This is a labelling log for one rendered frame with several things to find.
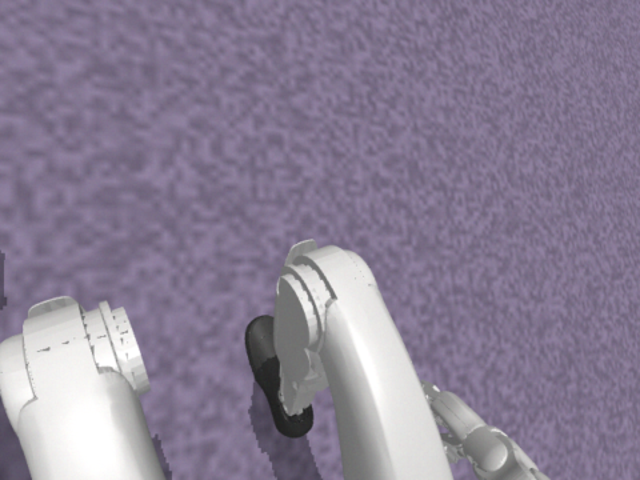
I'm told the right robot arm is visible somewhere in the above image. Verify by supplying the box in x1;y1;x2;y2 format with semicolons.
463;426;550;480

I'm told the right robot foot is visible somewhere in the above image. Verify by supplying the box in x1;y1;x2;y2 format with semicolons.
245;315;313;438

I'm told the right robot hand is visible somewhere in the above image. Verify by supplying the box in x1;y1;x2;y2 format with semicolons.
421;380;488;463

